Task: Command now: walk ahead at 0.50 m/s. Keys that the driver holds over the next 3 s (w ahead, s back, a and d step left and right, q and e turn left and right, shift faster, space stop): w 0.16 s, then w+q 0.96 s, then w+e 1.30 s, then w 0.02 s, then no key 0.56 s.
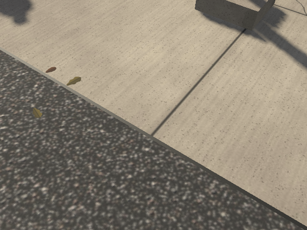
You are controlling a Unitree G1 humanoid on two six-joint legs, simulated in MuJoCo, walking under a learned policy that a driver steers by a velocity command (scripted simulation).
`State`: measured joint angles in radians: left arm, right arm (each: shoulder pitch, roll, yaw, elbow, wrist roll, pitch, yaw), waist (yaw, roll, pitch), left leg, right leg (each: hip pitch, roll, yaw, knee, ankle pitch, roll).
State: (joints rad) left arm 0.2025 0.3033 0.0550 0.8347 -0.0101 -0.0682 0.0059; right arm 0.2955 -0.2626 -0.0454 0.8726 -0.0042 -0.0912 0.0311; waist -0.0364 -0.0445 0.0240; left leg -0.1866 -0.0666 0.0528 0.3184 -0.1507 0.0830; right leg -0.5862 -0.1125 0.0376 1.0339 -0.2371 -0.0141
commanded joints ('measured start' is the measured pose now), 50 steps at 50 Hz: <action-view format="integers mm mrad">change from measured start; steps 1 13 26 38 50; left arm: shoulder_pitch -10 -275 -54 65 -43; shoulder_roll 52 49 54 160 116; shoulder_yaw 14 4 30 68 43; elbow -59 -156 -23 41 -60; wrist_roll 9 -4 24 -9 10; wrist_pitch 1 -42 -58 -5 -58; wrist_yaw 4 -49 -20 11 -5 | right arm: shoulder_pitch -25 125 35 -270 -71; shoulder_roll -155 -188 -69 -63 -137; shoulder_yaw -34 -45 -44 -31 -65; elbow -47 44 -54 -205 -203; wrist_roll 3 26 38 25 8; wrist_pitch -16 37 69 62 23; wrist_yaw -15 -44 -45 19 -12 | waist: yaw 28 -22 18 92 45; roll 91 111 -50 5 86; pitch -9 47 1 76 -81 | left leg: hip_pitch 62 278 -426 -484 90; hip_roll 280 321 221 171 255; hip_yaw -220 -204 -155 -19 -436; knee -196 -73 816 336 -89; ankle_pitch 213 327 -95 80 128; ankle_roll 153 102 -62 -22 210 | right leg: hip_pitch -106 -38 408 663 -34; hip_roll -41 55 -160 -194 -16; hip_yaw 25 -11 33 -228 46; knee -110 -558 -912 -845 77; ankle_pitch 136 217 171 410 -65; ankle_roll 27 -14 -168 -125 13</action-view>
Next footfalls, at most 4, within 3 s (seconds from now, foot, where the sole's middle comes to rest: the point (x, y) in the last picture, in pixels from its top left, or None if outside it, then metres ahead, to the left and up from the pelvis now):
0.32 right None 0.37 -0.15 -0.78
0.86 left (113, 209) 0.59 0.16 -0.78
1.38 right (122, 140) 0.96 0.13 -0.78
1.86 left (71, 113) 1.14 0.42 -0.78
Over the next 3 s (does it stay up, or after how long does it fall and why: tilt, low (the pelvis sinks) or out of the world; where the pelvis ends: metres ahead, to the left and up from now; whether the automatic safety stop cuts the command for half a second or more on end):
stays up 1.53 0.26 -0.02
